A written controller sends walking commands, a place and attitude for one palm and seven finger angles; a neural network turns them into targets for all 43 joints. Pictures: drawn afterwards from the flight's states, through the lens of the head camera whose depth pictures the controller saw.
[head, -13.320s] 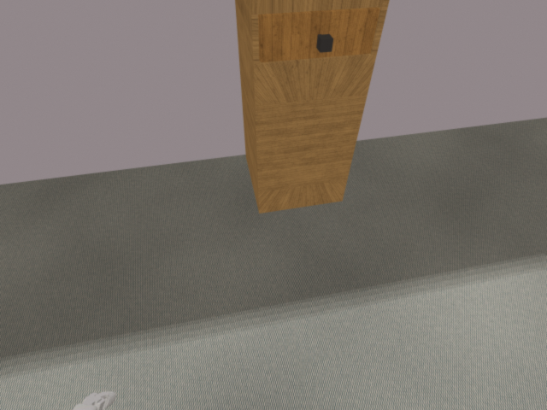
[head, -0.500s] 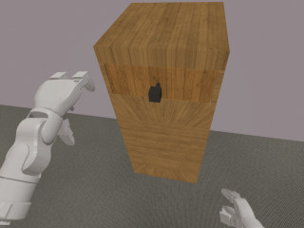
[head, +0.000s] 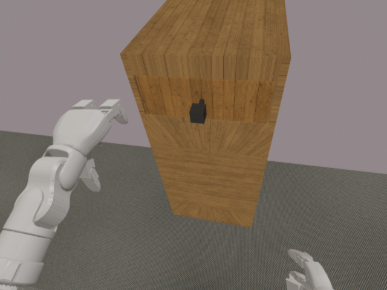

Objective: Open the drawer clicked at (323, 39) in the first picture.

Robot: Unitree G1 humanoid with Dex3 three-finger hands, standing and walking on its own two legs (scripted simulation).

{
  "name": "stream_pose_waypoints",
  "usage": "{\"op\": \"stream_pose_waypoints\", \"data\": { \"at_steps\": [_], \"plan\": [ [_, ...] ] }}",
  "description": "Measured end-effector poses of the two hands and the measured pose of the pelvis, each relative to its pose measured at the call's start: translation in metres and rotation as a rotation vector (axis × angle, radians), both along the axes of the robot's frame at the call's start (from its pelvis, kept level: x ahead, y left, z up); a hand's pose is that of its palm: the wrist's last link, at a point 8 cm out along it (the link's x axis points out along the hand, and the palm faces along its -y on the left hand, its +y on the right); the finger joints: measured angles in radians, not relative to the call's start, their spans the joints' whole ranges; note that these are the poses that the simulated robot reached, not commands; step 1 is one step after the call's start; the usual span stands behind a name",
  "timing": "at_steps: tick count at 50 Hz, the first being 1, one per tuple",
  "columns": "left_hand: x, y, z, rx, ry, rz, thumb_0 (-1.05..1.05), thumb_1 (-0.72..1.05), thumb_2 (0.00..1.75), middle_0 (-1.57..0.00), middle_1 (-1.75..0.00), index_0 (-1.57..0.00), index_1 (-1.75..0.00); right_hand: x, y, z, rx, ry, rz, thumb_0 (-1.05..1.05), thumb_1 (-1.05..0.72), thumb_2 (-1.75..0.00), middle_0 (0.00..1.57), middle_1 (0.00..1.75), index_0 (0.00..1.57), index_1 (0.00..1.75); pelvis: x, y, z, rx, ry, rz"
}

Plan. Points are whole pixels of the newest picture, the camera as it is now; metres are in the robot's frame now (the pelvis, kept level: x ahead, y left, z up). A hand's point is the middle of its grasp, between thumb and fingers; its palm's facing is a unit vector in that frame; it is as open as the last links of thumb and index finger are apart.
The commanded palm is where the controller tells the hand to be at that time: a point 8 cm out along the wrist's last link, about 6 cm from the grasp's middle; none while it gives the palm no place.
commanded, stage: move the hooked fingers above the handle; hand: left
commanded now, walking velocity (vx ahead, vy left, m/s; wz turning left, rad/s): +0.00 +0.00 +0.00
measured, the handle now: (199, 109) +0.57 +0.08 +0.05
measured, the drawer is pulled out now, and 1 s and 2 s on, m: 0.00 0.00 0.00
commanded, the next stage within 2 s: none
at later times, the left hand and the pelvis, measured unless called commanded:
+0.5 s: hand (147, 133) +0.39 +0.16 +0.13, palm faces -0.03 -0.05 -1.00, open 13.9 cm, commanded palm +0.38 +0.18 +0.20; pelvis +0.02 -0.02 +0.00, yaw -1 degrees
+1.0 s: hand (183, 120) +0.45 +0.09 +0.11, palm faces -0.06 -0.05 -1.00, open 13.9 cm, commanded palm +0.45 +0.13 +0.19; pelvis +0.04 -0.03 +0.00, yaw +0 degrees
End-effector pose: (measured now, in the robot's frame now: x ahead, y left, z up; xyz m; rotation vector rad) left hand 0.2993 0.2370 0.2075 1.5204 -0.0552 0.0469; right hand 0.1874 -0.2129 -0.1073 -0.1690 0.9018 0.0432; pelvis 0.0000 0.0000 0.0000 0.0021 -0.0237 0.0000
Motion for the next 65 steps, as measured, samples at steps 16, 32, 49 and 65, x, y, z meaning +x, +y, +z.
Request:
{"op": "stream_pose_waypoints", "data": {
  "at_steps": [16, 32, 49, 65],
  "plan": [
    [0.058, -0.041, 0.012, 0.003, -0.082, -0.051, 0.00, -0.49, 0.30, -0.32, -1.20, -0.32, -1.20, -0.009, -0.025, -0.007, -0.011, 0.043, -0.055, 0.01, -0.91, -0.90, 0.20, 0.30, 0.20, 0.30, 0.010, -0.015, 0.001, 0.008, 0.040, -0.014],
    [0.086, -0.092, -0.022, -0.006, -0.012, -0.198, 0.00, -0.49, 0.30, -0.32, -1.20, -0.32, -1.20, 0.001, -0.049, -0.010, -0.050, 0.064, -0.103, 0.01, -0.91, -0.90, 0.20, 0.30, 0.20, 0.30, 0.028, -0.026, -0.001, 0.012, 0.072, -0.014],
    [0.137, -0.129, -0.042, 0.004, 0.123, -0.190, -0.01, -0.49, 0.30, -0.31, -1.20, -0.31, -1.20, 0.008, -0.047, -0.015, -0.034, 0.104, -0.132, 0.01, -0.91, -0.90, 0.20, 0.30, 0.20, 0.30, 0.043, -0.026, -0.003, 0.014, 0.109, -0.007],
    [0.197, -0.116, -0.036, 0.044, 0.077, 0.024, -0.01, -0.49, 0.30, -0.31, -1.20, -0.31, -1.20, -0.033, -0.052, -0.034, -0.027, 0.255, -0.213, 0.01, -0.91, -0.90, 0.20, 0.30, 0.20, 0.30, 0.054, -0.023, -0.005, 0.015, 0.173, -0.018]
  ]
}}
